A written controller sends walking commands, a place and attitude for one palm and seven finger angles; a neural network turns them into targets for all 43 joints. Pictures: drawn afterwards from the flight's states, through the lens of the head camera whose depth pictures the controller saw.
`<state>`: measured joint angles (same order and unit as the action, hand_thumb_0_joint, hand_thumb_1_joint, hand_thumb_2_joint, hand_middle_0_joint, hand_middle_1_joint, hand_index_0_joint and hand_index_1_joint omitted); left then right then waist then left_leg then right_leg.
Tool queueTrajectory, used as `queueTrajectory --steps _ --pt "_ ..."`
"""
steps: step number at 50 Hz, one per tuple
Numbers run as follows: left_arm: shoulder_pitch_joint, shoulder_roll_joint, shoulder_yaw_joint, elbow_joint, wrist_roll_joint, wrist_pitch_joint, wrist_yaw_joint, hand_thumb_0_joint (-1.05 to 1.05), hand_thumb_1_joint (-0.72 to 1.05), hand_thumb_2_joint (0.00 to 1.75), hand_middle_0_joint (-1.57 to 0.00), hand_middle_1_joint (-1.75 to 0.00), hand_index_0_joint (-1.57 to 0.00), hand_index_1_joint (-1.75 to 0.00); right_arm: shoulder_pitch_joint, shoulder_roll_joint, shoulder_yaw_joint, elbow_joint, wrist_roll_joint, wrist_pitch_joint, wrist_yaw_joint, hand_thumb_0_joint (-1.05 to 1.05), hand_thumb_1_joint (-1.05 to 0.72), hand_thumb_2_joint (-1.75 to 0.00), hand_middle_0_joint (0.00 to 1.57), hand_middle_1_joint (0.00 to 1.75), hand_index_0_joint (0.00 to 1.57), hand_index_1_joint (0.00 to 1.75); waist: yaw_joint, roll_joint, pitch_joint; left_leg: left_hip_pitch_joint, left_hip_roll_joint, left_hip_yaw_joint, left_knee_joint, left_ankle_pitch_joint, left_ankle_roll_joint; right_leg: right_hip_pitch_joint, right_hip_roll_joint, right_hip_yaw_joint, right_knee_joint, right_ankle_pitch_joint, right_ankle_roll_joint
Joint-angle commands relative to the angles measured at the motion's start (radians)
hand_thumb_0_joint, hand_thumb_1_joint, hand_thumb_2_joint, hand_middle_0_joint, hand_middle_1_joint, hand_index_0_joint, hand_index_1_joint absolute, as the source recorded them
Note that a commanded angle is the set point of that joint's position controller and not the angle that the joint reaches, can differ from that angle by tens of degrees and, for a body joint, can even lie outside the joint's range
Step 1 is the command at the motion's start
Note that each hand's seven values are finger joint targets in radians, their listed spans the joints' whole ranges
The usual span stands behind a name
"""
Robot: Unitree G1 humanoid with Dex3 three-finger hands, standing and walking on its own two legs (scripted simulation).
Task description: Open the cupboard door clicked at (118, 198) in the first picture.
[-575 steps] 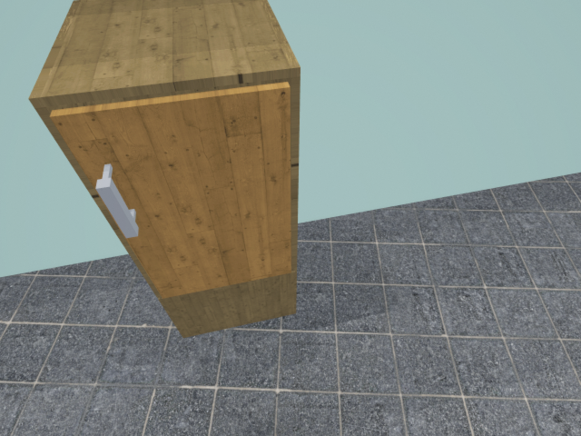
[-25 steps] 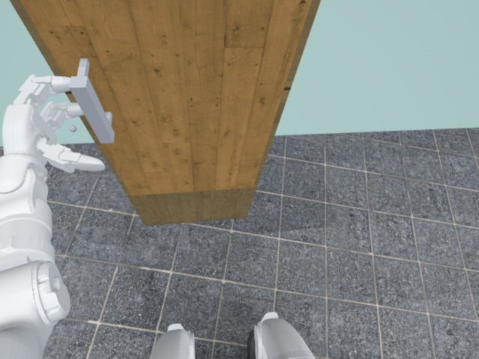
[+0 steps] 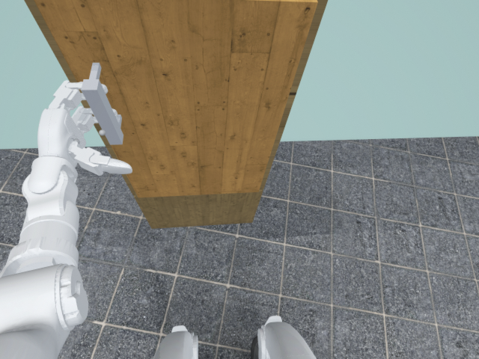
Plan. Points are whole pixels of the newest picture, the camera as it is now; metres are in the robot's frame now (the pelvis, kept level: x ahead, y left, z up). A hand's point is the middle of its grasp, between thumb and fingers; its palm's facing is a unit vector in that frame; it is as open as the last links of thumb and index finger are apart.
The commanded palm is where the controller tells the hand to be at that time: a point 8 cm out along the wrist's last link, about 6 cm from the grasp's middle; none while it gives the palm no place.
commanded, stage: slide the fingers in behind the handle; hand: left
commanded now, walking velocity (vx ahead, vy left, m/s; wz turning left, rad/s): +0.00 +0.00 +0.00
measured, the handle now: (106, 106) +0.53 +0.21 +0.06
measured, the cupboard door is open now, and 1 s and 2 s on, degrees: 0 1 11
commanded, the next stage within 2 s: close the thumb around the handle in 0.74 s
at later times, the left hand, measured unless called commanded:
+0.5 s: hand (117, 134) +0.46 +0.18 +0.06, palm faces +0.07 -1.00 -0.02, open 14.2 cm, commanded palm +0.44 +0.22 +0.07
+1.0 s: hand (118, 132) +0.47 +0.18 +0.06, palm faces +0.06 -1.00 -0.01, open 13.5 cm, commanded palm +0.44 +0.22 +0.07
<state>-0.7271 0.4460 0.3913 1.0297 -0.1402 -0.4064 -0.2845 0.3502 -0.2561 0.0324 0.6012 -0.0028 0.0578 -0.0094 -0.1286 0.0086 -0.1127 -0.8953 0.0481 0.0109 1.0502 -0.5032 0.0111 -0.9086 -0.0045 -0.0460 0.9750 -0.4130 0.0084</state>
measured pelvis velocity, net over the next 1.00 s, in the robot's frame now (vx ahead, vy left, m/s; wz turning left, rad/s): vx -0.01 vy -0.01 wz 0.02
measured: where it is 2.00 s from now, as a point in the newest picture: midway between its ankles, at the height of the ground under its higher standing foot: outside the picture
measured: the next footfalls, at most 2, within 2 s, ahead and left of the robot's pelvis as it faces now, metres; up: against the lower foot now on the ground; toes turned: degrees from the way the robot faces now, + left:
none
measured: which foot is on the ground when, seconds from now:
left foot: down 0.00-1.00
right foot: down 0.00-1.00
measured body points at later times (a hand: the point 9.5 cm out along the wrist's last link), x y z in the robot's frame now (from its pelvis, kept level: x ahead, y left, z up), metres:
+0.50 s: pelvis -0.01 -0.01 +0.00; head +0.10 +0.00 +0.44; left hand +0.45 +0.24 +0.07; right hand +0.03 -0.27 -0.12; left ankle -0.01 +0.11 -0.67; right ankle +0.03 -0.13 -0.67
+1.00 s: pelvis -0.01 -0.01 +0.00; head +0.11 +0.00 +0.43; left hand +0.46 +0.24 +0.07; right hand +0.04 -0.27 -0.12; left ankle -0.01 +0.11 -0.67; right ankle +0.03 -0.13 -0.67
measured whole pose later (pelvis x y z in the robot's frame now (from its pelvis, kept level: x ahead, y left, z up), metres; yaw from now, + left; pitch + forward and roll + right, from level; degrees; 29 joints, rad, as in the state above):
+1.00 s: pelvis -0.01 -0.01 +0.00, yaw +1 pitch +20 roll -2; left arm -0.77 0.40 0.34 1.08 -0.13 -0.45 -0.20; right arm 0.35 -0.26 0.03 0.63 -0.01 0.04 0.00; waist -0.12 0.02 -0.11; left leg -0.91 0.04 0.00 1.05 -0.49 0.00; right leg -0.93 -0.01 -0.06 1.00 -0.42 0.00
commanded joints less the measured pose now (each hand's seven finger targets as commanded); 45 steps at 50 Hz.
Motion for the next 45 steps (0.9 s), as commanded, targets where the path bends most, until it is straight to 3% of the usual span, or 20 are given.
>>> queueTrajectory --steps 1,4,5,9,11,14,17,18,20,21,23,24,27,31,33,36,38,42,44,45 --pt "-0.405 0.233 0.020 -0.218 -0.003 -0.071 0.030 0.00 -0.50 0.30 -0.30 -1.20 -0.30 -1.20 0.133 -0.173 -0.068 -0.061 0.001 -0.018 -0.012 0.00 -0.90 -0.90 0.20 0.30 0.20 0.30 -0.001 0.121 -0.445 0.300 -0.027 -0.041 -0.130 0.439 -0.001 0.226 0.042 0.007 -0.081 0.325 -0.030" --pt "-0.405 0.189 -0.005 -0.202 -0.001 -0.075 0.045 0.00 -0.50 0.30 -0.30 -1.20 -0.30 -1.20 0.128 -0.168 -0.070 -0.057 0.000 -0.021 -0.008 0.00 -0.90 -0.90 0.20 0.30 0.20 0.30 -0.007 0.108 -0.417 0.288 -0.028 -0.036 -0.133 0.403 -0.001 0.216 0.041 0.006 -0.089 0.303 -0.029" --pt "-0.419 0.195 0.000 -0.202 -0.001 -0.081 0.048 0.00 -0.50 0.30 -0.30 -1.20 -0.30 -1.20 0.135 -0.171 -0.070 -0.056 -0.001 -0.022 -0.010 0.00 -0.90 -0.90 0.20 0.30 0.20 0.30 -0.013 0.078 -0.419 0.285 -0.028 -0.042 -0.131 0.409 0.001 0.219 0.043 0.004 -0.085 0.308 -0.030" --pt "-0.411 0.207 0.014 -0.198 0.010 -0.091 0.061 0.00 -0.50 0.30 -0.30 -1.20 -0.30 -1.20 0.131 -0.167 -0.069 -0.057 -0.002 -0.026 -0.008 0.00 -0.90 -0.90 0.20 0.30 0.20 0.30 0.006 0.099 -0.442 0.263 -0.036 -0.031 -0.133 0.388 0.001 0.255 0.038 0.015 -0.084 0.314 -0.030" --pt "-0.417 0.193 0.002 -0.216 0.011 -0.098 0.067 0.00 -0.50 0.30 -0.30 -1.20 -0.30 -1.20 0.131 -0.164 -0.070 -0.057 -0.002 -0.026 -0.006 0.00 -0.90 -0.90 0.20 0.30 0.20 0.30 0.000 0.095 -0.459 0.273 -0.034 -0.032 -0.129 0.401 0.002 0.253 0.038 0.017 -0.080 0.328 -0.028" --pt "-0.410 0.167 -0.015 -0.184 0.013 -0.094 0.075 0.00 -0.50 0.30 -0.30 -1.20 -0.30 -1.20 0.129 -0.163 -0.070 -0.054 -0.001 -0.027 -0.005 0.00 -0.90 -0.90 0.20 0.30 0.20 0.30 -0.005 0.058 -0.416 0.235 -0.036 -0.027 -0.137 0.350 0.004 0.255 0.038 0.016 -0.089 0.298 -0.027" --pt "-0.424 0.124 -0.053 -0.217 0.016 -0.105 0.077 0.00 -0.50 0.30 -0.30 -1.20 -0.30 -1.20 0.130 -0.161 -0.074 -0.053 -0.002 -0.031 -0.001 0.00 -0.90 -0.90 0.20 0.30 0.20 0.30 -0.006 0.105 -0.454 0.287 -0.035 -0.032 -0.133 0.379 0.000 0.234 0.039 0.014 -0.085 0.305 -0.030" --pt "-0.451 0.107 -0.072 -0.229 0.017 -0.109 0.078 0.00 -0.50 0.30 -0.30 -1.20 -0.30 -1.20 0.129 -0.159 -0.076 -0.045 -0.002 -0.033 -0.001 0.00 -0.90 -0.90 0.20 0.30 0.20 0.30 -0.018 0.105 -0.452 0.295 -0.034 -0.032 -0.132 0.373 0.000 0.223 0.037 0.013 -0.088 0.299 -0.029" --pt "-0.444 0.139 -0.047 -0.222 0.016 -0.115 0.082 0.00 -0.50 0.30 -0.30 -1.20 -0.30 -1.20 0.136 -0.165 -0.077 -0.041 -0.004 -0.033 -0.004 0.00 -0.90 -0.90 0.20 0.30 0.20 0.30 -0.014 0.070 -0.447 0.277 -0.035 -0.034 -0.130 0.371 0.005 0.243 0.039 0.016 -0.087 0.308 -0.030" --pt "-0.442 0.109 -0.071 -0.217 0.018 -0.115 0.080 0.00 -0.50 0.30 -0.30 -1.20 -0.30 -1.20 0.131 -0.160 -0.076 -0.040 -0.001 -0.034 -0.003 0.00 -0.90 -0.90 0.20 0.30 0.20 0.30 -0.015 0.100 -0.447 0.286 -0.037 -0.030 -0.131 0.371 0.003 0.235 0.038 0.019 -0.090 0.309 -0.029" --pt "-0.459 0.131 -0.055 -0.182 0.019 -0.111 0.083 0.00 -0.50 0.30 -0.30 -1.20 -0.30 -1.20 0.131 -0.165 -0.075 -0.031 -0.001 -0.034 -0.006 0.00 -0.90 -0.90 0.20 0.30 0.20 0.30 -0.023 0.059 -0.415 0.249 -0.037 -0.032 -0.133 0.326 0.005 0.230 0.037 0.019 -0.096 0.278 -0.027" --pt "-0.484 0.112 -0.077 -0.183 0.022 -0.112 0.081 0.00 -0.50 0.30 -0.30 -1.20 -0.30 -1.20 0.126 -0.163 -0.074 -0.029 0.000 -0.036 -0.008 0.00 -0.90 -0.90 0.20 0.30 0.20 0.30 -0.032 0.075 -0.397 0.245 -0.039 -0.029 -0.134 0.309 0.007 0.218 0.036 0.022 -0.100 0.265 -0.027" --pt "-0.487 0.124 -0.065 -0.172 0.023 -0.115 0.079 0.00 -0.50 0.30 -0.30 -1.20 -0.30 -1.20 0.133 -0.165 -0.073 -0.026 -0.002 -0.038 -0.010 0.00 -0.90 -0.90 0.20 0.30 0.20 0.30 -0.025 0.079 -0.427 0.258 -0.040 -0.035 -0.130 0.326 0.006 0.220 0.035 0.019 -0.091 0.273 -0.029" --pt "-0.506 0.090 -0.094 -0.172 0.018 -0.115 0.075 0.00 -0.50 0.30 -0.30 -1.20 -0.30 -1.20 0.132 -0.165 -0.074 -0.020 -0.004 -0.042 -0.007 0.00 -0.90 -0.90 0.20 0.30 0.20 0.30 -0.034 0.102 -0.435 0.293 -0.038 -0.043 -0.126 0.337 0.003 0.182 0.036 0.012 -0.089 0.263 -0.030" --pt "-0.500 0.119 -0.075 -0.184 0.022 -0.117 0.077 0.00 -0.50 0.30 -0.30 -1.20 -0.30 -1.20 0.135 -0.168 -0.076 -0.022 -0.004 -0.041 -0.008 0.00 -0.90 -0.90 0.20 0.30 0.20 0.30 -0.026 0.090 -0.457 0.289 -0.038 -0.044 -0.125 0.355 0.003 0.207 0.035 0.013 -0.083 0.281 -0.030" --pt "-0.518 0.083 -0.100 -0.176 0.016 -0.114 0.076 0.00 -0.50 0.30 -0.30 -1.20 -0.30 -1.20 0.130 -0.164 -0.075 -0.020 -0.003 -0.042 -0.006 0.00 -0.90 -0.90 0.20 0.30 0.20 0.30 -0.039 0.090 -0.434 0.294 -0.038 -0.044 -0.122 0.351 0.005 0.186 0.037 0.012 -0.089 0.278 -0.029" --pt "-0.493 0.126 -0.066 -0.163 0.018 -0.111 0.077 0.00 -0.50 0.30 -0.30 -1.20 -0.30 -1.20 0.131 -0.168 -0.073 -0.023 -0.003 -0.039 -0.007 0.00 -0.90 -0.90 0.20 0.30 0.20 0.30 -0.025 0.073 -0.436 0.256 -0.042 -0.039 -0.124 0.337 0.007 0.224 0.035 0.018 -0.089 0.284 -0.029" --pt "-0.515 0.128 -0.070 -0.151 0.019 -0.105 0.070 0.00 -0.50 0.30 -0.30 -1.20 -0.30 -1.20 0.130 -0.166 -0.071 -0.023 -0.001 -0.040 -0.011 0.00 -0.90 -0.90 0.20 0.30 0.20 0.30 -0.033 0.076 -0.419 0.244 -0.041 -0.038 -0.121 0.318 0.008 0.210 0.035 0.019 -0.089 0.269 -0.027" --pt "-0.488 0.136 -0.059 -0.153 0.020 -0.104 0.070 0.00 -0.39 0.35 -0.31 -1.21 -0.31 -1.21 0.129 -0.167 -0.070 -0.030 -0.003 -0.039 -0.009 0.00 -0.90 -0.90 0.20 0.30 0.20 0.30 -0.021 0.098 -0.437 0.261 -0.042 -0.039 -0.123 0.342 0.005 0.213 0.035 0.017 -0.085 0.282 -0.030" --pt "-0.502 0.126 -0.069 -0.169 0.017 -0.108 0.068 0.00 -0.33 0.37 -0.31 -1.22 -0.31 -1.22 0.134 -0.166 -0.071 -0.030 -0.004 -0.040 -0.009 0.00 -0.90 -0.90 0.20 0.30 0.20 0.30 -0.028 0.104 -0.451 0.283 -0.040 -0.044 -0.118 0.365 0.006 0.202 0.037 0.014 -0.078 0.294 -0.031"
